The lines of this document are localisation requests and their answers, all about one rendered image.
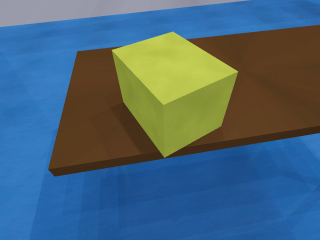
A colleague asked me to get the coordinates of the table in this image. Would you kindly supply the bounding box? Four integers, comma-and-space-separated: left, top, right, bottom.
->
48, 25, 320, 177

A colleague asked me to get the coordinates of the carton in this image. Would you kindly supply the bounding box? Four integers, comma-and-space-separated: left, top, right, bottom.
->
112, 32, 238, 158

